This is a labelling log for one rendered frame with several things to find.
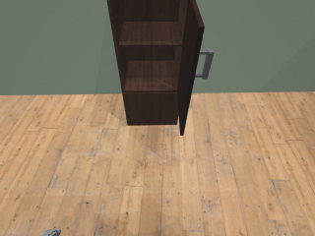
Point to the cupboard door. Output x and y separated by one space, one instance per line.
191 46

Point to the handle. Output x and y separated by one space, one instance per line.
207 65

